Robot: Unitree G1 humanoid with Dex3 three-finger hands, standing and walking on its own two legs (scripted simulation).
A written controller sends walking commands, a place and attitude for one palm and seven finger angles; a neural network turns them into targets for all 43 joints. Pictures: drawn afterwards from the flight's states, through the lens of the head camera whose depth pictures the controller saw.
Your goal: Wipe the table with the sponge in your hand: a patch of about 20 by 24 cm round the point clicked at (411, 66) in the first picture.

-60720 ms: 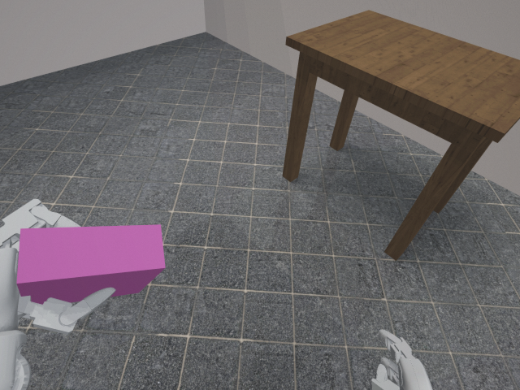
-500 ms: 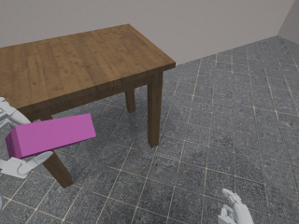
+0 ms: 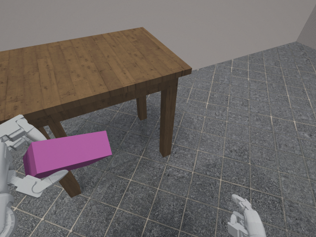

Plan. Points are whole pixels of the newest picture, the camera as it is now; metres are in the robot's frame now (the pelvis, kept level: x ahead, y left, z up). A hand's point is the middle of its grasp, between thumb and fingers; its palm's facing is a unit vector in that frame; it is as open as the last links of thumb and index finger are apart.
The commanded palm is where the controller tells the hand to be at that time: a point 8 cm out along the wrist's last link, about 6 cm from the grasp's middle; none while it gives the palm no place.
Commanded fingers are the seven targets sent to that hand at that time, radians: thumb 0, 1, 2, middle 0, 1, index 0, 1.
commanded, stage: stop stepping back and stand still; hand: left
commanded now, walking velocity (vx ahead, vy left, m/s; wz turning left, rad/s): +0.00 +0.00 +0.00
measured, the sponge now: (77, 153) +0.25 +0.19 +0.14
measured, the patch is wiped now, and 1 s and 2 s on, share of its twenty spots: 0.95 0.95 0.95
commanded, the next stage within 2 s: stand and wait in 0.40 s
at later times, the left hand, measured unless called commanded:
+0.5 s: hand (25, 169) +0.19 +0.25 +0.18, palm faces +0.41 -0.84 -0.36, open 9.1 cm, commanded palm +0.13 +0.29 +0.21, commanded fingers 0.00 0.10 1.30 -1.20 -1.60 -1.20 -1.60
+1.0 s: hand (26, 163) +0.19 +0.25 +0.19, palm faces +0.41 -0.84 -0.36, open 9.1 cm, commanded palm +0.14 +0.29 +0.21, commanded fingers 0.00 0.10 1.30 -1.20 -1.60 -1.20 -1.60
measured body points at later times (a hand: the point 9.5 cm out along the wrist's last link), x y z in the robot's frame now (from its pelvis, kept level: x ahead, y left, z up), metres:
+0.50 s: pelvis -0.03 +0.01 +0.00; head -0.04 +0.01 +0.45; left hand +0.16 +0.29 +0.20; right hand +0.14 -0.23 -0.08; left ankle +0.01 +0.11 -0.74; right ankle +0.00 -0.13 -0.74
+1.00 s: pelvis -0.02 +0.01 +0.00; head -0.03 +0.01 +0.45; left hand +0.17 +0.29 +0.21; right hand +0.16 -0.22 -0.08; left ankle +0.01 +0.11 -0.74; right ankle +0.00 -0.13 -0.74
